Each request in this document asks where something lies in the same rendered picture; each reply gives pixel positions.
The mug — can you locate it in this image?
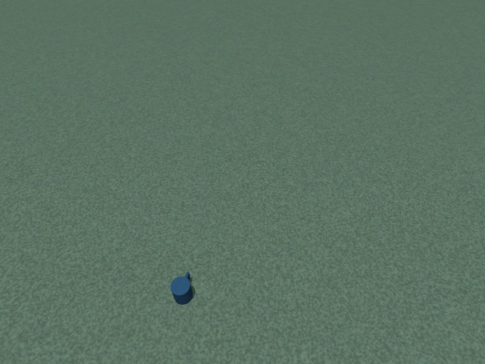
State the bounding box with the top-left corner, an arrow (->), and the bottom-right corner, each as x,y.
171,272 -> 192,305

